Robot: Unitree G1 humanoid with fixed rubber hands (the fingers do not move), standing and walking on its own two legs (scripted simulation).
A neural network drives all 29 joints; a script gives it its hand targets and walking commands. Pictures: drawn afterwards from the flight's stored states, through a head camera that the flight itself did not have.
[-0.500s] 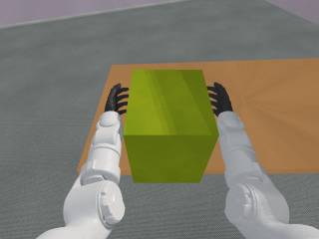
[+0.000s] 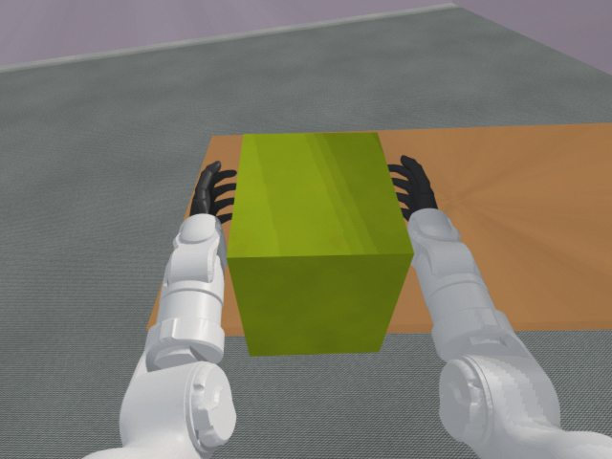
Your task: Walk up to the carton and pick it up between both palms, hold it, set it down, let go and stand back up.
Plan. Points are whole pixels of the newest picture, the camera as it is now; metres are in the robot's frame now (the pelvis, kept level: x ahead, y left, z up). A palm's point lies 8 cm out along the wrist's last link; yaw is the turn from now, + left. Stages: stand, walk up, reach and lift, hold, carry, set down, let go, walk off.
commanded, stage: reach and lift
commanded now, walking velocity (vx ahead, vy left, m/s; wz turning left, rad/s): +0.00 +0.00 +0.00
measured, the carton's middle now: (312, 245) +0.41 +0.00 +0.07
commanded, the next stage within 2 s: hold in 1.70 s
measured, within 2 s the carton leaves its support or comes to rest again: neither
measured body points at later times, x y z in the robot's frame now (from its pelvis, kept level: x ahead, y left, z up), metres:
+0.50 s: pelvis +0.00 +0.00 +0.00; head -0.03 +0.00 +0.45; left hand +0.39 +0.14 +0.17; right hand +0.39 -0.15 +0.15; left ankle +0.02 +0.13 -0.76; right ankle -0.02 -0.12 -0.76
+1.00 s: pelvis -0.01 +0.01 +0.00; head -0.03 +0.01 +0.45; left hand +0.37 +0.15 +0.20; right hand +0.37 -0.15 +0.18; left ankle +0.02 +0.13 -0.76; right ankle -0.02 -0.12 -0.76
